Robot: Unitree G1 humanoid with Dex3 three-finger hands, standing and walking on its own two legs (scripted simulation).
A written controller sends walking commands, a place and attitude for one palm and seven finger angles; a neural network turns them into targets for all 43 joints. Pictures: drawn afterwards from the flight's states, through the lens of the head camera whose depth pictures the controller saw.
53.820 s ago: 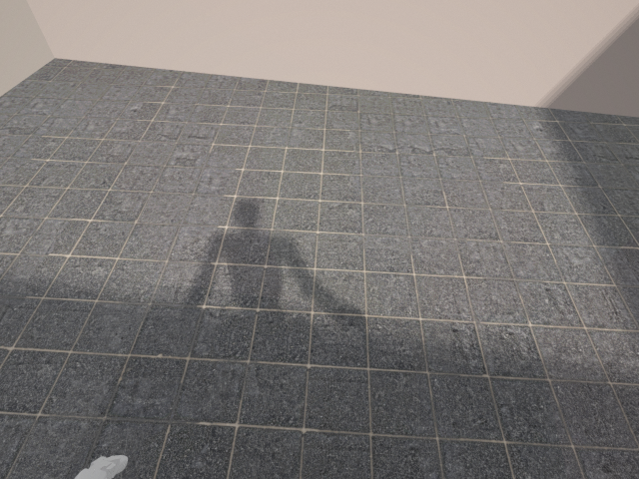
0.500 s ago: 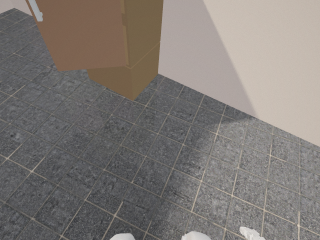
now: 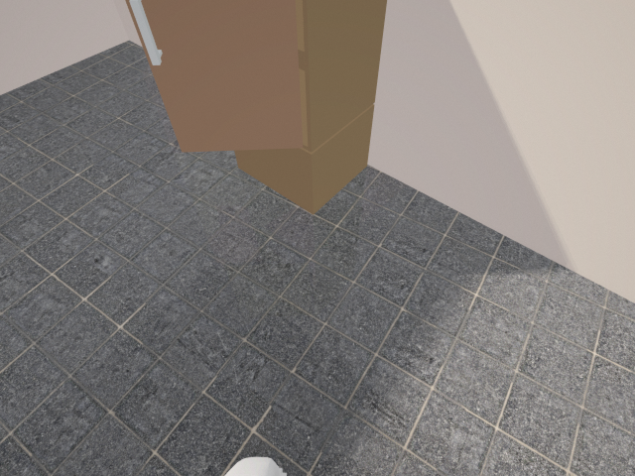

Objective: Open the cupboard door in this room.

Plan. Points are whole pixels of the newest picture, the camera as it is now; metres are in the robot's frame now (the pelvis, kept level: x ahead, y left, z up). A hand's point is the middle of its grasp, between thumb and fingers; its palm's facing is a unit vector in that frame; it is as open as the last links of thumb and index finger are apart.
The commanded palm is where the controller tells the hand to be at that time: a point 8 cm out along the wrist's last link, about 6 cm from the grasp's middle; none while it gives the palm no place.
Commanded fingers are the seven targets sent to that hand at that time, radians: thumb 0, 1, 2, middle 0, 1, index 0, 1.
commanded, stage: take the last steps up to it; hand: left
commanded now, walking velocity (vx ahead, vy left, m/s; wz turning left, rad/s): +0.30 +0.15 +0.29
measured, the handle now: (148, 29) +1.09 +0.51 +0.02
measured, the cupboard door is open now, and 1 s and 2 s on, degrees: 42 42 42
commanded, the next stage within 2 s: come to a stop and stand still in 1.58 s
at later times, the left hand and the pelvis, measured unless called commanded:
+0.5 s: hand out of the picture +0.13 +0.27 -0.17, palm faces +0.14 -0.97 -0.19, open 7.4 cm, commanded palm none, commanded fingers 0.00 0.90 0.90 -0.20 -0.30 -0.20 -0.30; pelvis +0.08 +0.07 +0.00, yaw +6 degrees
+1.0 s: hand (173, 377) +0.27 +0.26 -0.16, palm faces +0.19 -0.95 -0.23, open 7.1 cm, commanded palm none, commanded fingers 0.00 0.90 0.90 -0.20 -0.30 -0.20 -0.30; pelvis +0.26 +0.06 +0.01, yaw +7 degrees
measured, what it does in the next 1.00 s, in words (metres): walks ahead: left foot, then right foot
